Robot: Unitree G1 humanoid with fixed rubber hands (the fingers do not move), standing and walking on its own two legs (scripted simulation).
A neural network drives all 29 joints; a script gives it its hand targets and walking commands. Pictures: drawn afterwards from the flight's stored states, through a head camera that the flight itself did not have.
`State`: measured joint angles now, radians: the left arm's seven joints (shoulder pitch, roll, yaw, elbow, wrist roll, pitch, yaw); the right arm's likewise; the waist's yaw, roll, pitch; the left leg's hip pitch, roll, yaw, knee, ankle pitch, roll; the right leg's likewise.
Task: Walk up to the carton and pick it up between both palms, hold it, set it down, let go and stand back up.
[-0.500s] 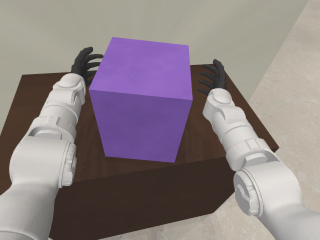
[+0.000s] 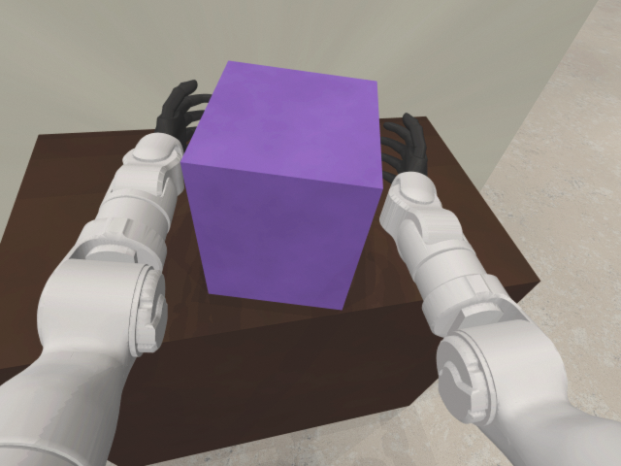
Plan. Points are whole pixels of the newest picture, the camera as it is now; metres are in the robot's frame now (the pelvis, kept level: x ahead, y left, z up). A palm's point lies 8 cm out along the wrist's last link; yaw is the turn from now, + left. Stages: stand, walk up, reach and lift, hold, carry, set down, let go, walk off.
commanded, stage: reach and lift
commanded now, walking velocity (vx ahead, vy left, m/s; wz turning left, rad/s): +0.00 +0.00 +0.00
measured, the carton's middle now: (288, 192) +0.47 +0.03 +0.09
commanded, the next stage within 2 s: none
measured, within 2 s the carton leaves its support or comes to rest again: leaves its support in 1.78 s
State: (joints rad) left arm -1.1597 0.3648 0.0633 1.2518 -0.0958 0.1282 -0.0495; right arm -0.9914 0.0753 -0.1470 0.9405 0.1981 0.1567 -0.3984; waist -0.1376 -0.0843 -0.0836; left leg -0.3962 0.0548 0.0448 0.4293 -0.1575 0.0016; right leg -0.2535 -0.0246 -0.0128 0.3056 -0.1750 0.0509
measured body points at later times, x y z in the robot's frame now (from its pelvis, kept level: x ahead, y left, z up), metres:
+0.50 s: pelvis +0.01 +0.00 +0.01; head +0.04 +0.05 +0.45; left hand +0.49 +0.17 +0.16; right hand +0.44 -0.12 +0.15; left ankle +0.03 +0.11 -0.74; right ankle -0.02 -0.15 -0.74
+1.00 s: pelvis +0.03 +0.00 +0.01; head +0.05 +0.04 +0.45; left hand +0.49 +0.17 +0.16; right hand +0.43 -0.12 +0.15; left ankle +0.03 +0.11 -0.74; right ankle -0.02 -0.15 -0.74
